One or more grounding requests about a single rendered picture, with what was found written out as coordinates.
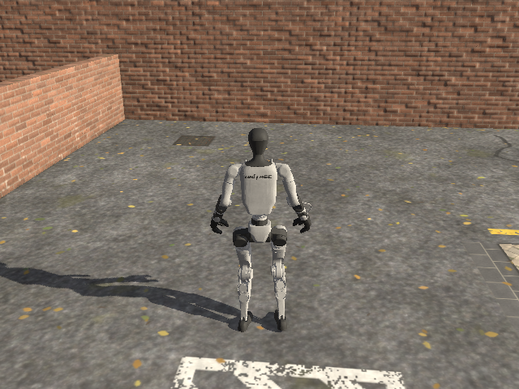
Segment left robot forearm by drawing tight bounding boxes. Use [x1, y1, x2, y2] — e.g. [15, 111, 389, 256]
[212, 195, 227, 222]

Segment right robot upper arm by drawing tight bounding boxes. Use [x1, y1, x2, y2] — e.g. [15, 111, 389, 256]
[275, 163, 300, 207]

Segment humanoid robot torso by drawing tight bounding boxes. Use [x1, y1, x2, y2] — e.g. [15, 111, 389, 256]
[240, 159, 277, 243]

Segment robot left hand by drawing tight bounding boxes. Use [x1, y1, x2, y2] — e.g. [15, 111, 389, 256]
[210, 219, 229, 234]

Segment right robot forearm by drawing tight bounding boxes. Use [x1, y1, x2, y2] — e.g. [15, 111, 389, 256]
[292, 194, 308, 220]

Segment robot right hand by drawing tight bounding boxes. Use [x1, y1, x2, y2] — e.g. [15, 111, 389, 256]
[293, 215, 311, 233]

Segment left robot shin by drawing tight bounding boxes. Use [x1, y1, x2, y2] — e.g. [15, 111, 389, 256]
[238, 267, 251, 321]

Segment left robot upper arm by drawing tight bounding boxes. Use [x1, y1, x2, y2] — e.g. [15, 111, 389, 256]
[219, 163, 242, 207]

